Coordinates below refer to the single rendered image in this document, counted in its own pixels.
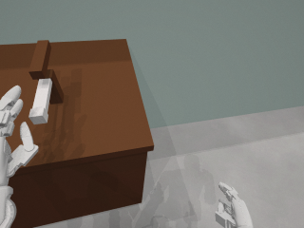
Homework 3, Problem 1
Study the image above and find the counter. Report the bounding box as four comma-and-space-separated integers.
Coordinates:
0, 39, 154, 228

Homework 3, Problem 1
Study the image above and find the tap lever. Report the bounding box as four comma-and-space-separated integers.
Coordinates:
28, 78, 52, 124

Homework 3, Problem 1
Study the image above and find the robot left hand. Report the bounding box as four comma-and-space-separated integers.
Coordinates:
0, 85, 39, 186

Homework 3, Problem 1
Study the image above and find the robot right hand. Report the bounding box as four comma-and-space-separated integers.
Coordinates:
215, 181, 254, 228

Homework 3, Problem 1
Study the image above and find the left robot forearm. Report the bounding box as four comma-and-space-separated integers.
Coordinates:
0, 185, 17, 228

